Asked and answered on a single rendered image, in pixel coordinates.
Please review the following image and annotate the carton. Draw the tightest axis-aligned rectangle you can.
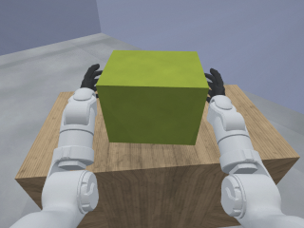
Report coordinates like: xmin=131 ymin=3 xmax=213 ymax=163
xmin=96 ymin=50 xmax=209 ymax=145

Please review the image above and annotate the robot right upper arm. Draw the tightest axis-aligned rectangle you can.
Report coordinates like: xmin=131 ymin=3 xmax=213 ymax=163
xmin=220 ymin=174 xmax=304 ymax=228

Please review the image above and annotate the right robot forearm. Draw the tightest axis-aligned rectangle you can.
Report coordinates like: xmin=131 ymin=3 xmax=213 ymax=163
xmin=206 ymin=95 xmax=282 ymax=209

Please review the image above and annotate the left robot forearm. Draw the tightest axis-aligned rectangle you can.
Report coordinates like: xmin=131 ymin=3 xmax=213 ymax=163
xmin=41 ymin=87 xmax=98 ymax=208

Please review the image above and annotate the robot right hand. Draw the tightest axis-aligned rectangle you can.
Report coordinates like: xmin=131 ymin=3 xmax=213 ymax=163
xmin=204 ymin=68 xmax=226 ymax=104

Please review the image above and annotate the pedestal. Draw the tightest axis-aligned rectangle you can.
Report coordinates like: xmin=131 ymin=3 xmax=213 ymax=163
xmin=15 ymin=85 xmax=300 ymax=228

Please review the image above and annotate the robot left hand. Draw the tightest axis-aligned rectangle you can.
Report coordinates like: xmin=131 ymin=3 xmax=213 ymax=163
xmin=80 ymin=64 xmax=103 ymax=99

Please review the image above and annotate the robot left upper arm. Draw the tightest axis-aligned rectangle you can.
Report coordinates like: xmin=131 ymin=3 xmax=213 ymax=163
xmin=10 ymin=170 xmax=99 ymax=228

